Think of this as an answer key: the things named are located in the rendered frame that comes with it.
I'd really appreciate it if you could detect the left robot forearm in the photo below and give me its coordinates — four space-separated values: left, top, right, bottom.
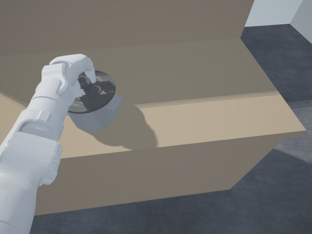
0 59 78 163

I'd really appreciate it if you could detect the knob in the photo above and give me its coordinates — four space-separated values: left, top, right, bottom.
78 77 92 92

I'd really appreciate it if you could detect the robot left upper arm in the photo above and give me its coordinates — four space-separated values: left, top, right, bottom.
0 131 63 234

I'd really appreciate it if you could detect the table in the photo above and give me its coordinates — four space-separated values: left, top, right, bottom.
0 0 306 216

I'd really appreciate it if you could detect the robot left hand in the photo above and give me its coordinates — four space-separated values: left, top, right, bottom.
49 54 96 98

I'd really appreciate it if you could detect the lid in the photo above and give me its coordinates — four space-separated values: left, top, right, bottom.
68 70 116 114

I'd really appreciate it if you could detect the pot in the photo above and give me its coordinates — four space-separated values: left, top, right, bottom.
68 93 123 131

